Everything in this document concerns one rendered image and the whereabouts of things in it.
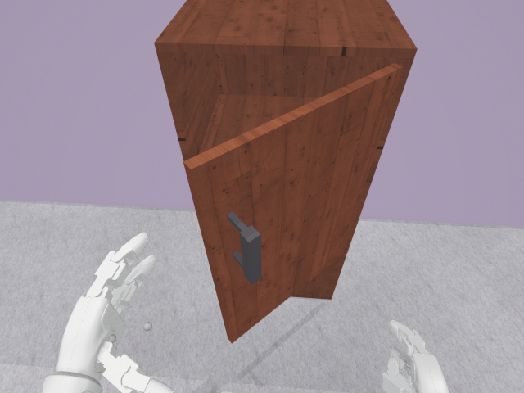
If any robot right hand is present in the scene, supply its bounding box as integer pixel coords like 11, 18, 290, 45
382, 320, 449, 393

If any left robot forearm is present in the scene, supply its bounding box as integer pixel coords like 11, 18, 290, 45
42, 372, 103, 393

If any cupboard door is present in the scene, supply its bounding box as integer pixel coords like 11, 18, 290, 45
183, 63, 403, 343

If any robot left hand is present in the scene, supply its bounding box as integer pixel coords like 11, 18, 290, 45
56, 232, 175, 393

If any handle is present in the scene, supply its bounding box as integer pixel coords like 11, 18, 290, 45
227, 212, 262, 285

